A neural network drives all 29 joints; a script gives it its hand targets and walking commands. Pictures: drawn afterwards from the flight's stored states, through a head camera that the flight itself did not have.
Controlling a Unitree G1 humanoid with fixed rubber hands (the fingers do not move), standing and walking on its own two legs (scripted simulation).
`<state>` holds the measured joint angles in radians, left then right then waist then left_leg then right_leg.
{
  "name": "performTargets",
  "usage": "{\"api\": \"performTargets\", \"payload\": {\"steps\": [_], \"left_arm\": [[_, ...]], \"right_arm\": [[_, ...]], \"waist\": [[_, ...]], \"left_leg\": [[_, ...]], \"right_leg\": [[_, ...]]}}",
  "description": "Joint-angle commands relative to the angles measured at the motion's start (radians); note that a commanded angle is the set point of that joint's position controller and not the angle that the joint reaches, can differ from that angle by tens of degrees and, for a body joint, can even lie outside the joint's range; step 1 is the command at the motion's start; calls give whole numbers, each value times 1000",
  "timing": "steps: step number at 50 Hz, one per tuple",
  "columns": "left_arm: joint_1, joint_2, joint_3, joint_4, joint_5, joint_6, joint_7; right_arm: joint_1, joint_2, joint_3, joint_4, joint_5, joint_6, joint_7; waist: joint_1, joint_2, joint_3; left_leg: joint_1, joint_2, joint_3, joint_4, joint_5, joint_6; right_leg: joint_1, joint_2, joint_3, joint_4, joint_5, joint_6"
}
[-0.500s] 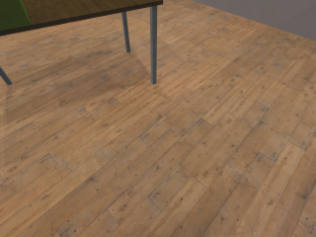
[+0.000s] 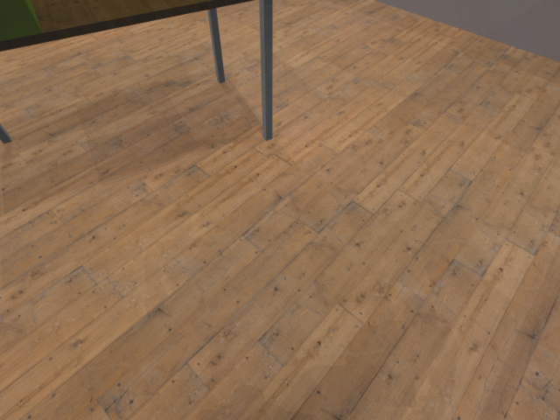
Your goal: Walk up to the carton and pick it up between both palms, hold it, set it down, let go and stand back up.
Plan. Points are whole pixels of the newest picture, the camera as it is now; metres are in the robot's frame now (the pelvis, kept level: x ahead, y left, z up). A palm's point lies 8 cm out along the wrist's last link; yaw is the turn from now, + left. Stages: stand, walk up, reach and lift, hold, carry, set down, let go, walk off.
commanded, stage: stand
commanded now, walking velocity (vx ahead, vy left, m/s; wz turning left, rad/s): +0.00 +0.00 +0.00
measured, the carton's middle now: out of the picture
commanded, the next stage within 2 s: walk up in 0.74 s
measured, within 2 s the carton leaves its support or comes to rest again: neither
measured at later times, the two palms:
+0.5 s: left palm out of the picture -0.04 +0.20 -0.16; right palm out of the picture -0.03 -0.20 -0.14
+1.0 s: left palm out of the picture -0.05 +0.22 -0.15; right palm out of the picture -0.04 -0.20 -0.15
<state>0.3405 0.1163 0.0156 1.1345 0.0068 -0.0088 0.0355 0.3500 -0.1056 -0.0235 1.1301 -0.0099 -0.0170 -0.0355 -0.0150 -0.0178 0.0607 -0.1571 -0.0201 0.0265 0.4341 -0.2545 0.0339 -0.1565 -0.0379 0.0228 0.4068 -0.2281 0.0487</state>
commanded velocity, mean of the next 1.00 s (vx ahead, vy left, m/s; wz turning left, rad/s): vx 0.00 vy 0.00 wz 0.00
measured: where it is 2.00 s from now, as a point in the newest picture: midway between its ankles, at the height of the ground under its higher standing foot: (201, 364)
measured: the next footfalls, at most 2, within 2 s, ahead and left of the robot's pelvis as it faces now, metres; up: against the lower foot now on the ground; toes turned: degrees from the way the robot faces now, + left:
left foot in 1.26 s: +0.11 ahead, +0.23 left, +0.00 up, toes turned +21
right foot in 1.74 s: +0.45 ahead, +0.19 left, +0.00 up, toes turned +21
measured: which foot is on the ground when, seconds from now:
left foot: down 0.00-0.98, up 1.00-1.00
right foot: down 0.00-1.00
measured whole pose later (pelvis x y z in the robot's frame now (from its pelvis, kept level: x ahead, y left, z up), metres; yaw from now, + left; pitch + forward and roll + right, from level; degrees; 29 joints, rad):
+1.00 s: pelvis -0.01 +0.01 -0.01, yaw +3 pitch +0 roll -1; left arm 0.38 0.12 0.04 1.05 0.04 -0.01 0.04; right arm 0.38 -0.11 -0.04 1.05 -0.02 0.00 0.00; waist -0.01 0.01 0.03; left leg -0.28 -0.04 -0.01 0.62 -0.43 0.05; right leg -0.21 -0.05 -0.02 0.47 -0.26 0.05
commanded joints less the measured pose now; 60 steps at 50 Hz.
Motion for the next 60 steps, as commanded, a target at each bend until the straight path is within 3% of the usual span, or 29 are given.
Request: {"api": "performTargets", "payload": {"steps": [1, 2, 3, 4, 6, 7, 15, 16, 18, 19, 20, 22, 29, 31, 33, 34, 36, 39, 40, 41, 46, 47, 48, 49, 50, 53, 57, 59, 60], "left_arm": [[44, 78, 14, -31, 1, -7, 5], [32, 61, 14, -30, -3, -2, 1], [54, 42, 10, -24, 3, -1, 1], [84, 29, 3, -14, 5, 5, 4], [101, 64, 11, -8, 6, 5, 13], [105, 65, 15, -20, 4, 8, 15], [62, 60, 8, -17, 3, -1, 9], [64, 59, 8, -17, 0, -2, 9], [148, 3, -2, 9, 0, 2, 8], [128, 13, -7, 6, 1, 5, 11], [95, 28, -2, -3, -3, 4, 11], [81, 56, 6, -17, -2, -3, 7], [93, 38, 0, -9, 3, 11, 8], [128, 57, 0, 6, 8, 9, 12], [113, 55, 4, -1, 1, 9, 11], [96, 70, 3, -9, 6, 3, 7], [134, 22, 1, 7, 2, 17, 7], [148, 37, 6, 8, 1, 9, 7], [123, 36, 0, 17, 6, 13, 7], [125, 60, 9, -2, -4, 9, 6], [87, 66, 16, -8, 4, -3, 11], [45, 144, 63, -186, 44, -29, 10], [86, 178, 76, -207, 52, -36, 13], [112, 208, 95, -194, 56, -38, 26], [94, 214, 104, -195, 62, -40, 42], [-10, 179, 89, -256, 58, -62, 56], [-154, 202, 84, -313, 68, -75, 29], [-157, 219, 82, -334, 66, -74, 6], [-177, 239, 86, -348, 67, -71, -2]], "right_arm": [[70, -106, -15, -7, 1, -9, -3], [108, -84, -11, 7, 7, -16, -8], [95, -54, -2, 11, 5, -12, -5], [95, -50, -3, 10, 5, -3, -10], [77, -102, -15, 5, -3, -6, -11], [92, -68, -6, -4, -4, -11, -12], [113, -55, 4, 2, 4, -16, -17], [80, -116, -18, -9, 3, -16, -10], [70, -82, -8, -9, 1, -8, -10], [76, -81, -9, -11, 3, -8, -8], [80, -88, -8, -8, 5, -7, -9], [89, -90, -6, 5, 6, -7, -10], [95, -35, 2, 21, 9, -3, -5], [80, -56, 0, 3, 6, -6, 1], [109, -56, 1, 9, 12, 3, -5], [65, -71, -10, 4, 4, -3, -7], [70, -65, -7, -10, 6, -2, -3], [83, -48, -12, -9, 1, 1, -3], [99, -63, -12, -11, 5, -6, -3], [93, -112, -19, -8, 9, -10, -1], [67, -52, -12, -30, -7, -8, -5], [30, -173, -50, -167, -1, -8, 31], [-54, -160, -50, -207, -6, -2, 45], [-134, -138, -49, -248, -20, 8, 58], [-181, -148, -53, -288, -53, 16, 69], [-111, -128, -50, -338, -42, 14, 95], [38, -120, -45, -337, -17, 9, 115], [18, -95, -34, -386, -14, 3, 123], [52, -105, -36, -392, -13, 2, 120]], "waist": [[-7, -9, 23], [-14, 59, 4], [-4, 5, 24], [7, 68, 65], [10, 23, 64], [13, 90, 40], [-2, -18, 17], [0, -62, 31], [22, 18, 41], [9, -37, 31], [-4, 44, 45], [-11, 50, 23], [5, 42, 102], [14, -26, 72], [5, 38, 60], [16, -13, 46], [16, 16, 95], [16, 59, 93], [1, -15, 89], [13, 46, 11], [2, 46, 42], [32, 36, -97], [83, -57, -22], [107, -199, 24], [103, -209, 78], [22, -108, 45], [-50, -193, -11], [-34, -211, 33], [-63, -168, 41]], "left_leg": [[-25, 102, -93, -107, 151, 6], [-30, 106, -101, -108, 168, 3], [-47, 98, -88, -103, 156, 4], [-65, 99, -85, -115, 101, 0], [-46, 94, -88, -98, 150, 3], [-40, 99, -80, -105, 175, -1], [5, 111, -94, -81, 288, 10], [-18, 109, -109, -71, 279, 19], [5, 105, -92, -71, 232, 15], [20, 110, -93, -74, 235, 18], [-15, 104, -87, -100, 177, 13], [-15, 102, -91, -106, 138, 5], [-87, 100, -108, -140, 31, 13], [-55, 96, -108, -121, 50, 16], [-99, 91, -116, -154, -49, 19], [-76, 98, -101, -138, 6, 15], [-142, 108, -140, -191, -145, 19], [-110, 115, -136, -167, -70, 26], [-124, 115, -147, -179, -53, 19], [-95, 96, -123, -167, -71, 16], [-6, 105, -100, -101, 114, 17], [-242, 33, -142, 49, -366, 55], [-547, 1, -113, 177, -458, 34], [-628, -25, 3, 473, -340, 2], [-677, 69, -27, 601, -340, -8], [-596, 158, -90, 674, -171, -42], [-316, 156, -10, 470, -131, -73], [-190, 136, 55, 364, -107, -58], [-141, 127, 92, 348, -96, -45]], "right_leg": [[-9, -43, 25, -47, 140, -26], [-3, -47, 28, -30, 133, -29], [8, -43, 24, -41, 125, -26], [-33, -44, 24, -31, 108, -27], [-41, -43, 25, -45, 101, -23], [-8, -51, 26, -32, 130, -16], [-9, -43, 20, -23, 146, -29], [-4, -49, 27, -41, 179, -34], [-23, -47, 29, -46, 153, -32], [-25, -52, 35, -45, 155, -33], [-28, -49, 30, -49, 135, -33], [-26, -49, 25, -48, 121, -25], [-58, -46, 36, -48, 58, -29], [-62, -41, 24, -61, 26, -24], [-37, -37, 22, -36, 26, -19], [-24, -36, 11, -38, 44, -17], [-66, -13, -5, -25, 8, -6], [-82, -34, 3, -19, 37, -18], [-54, -31, 10, -20, 65, -24], [-41, -34, 15, -29, 41, -28], [-108, -47, 22, -42, 89, -27], [120, -83, 22, 42, -243, -69], [248, -189, 198, -50, -454, -149], [219, -388, 375, -217, -580, -227], [162, -488, 440, -249, -559, -262], [37, -439, 267, -289, -449, -217], [-91, -283, -102, -219, -330, -136], [-215, -273, -165, -180, -385, -123], [-252, -305, -150, -160, -464, -135]]}}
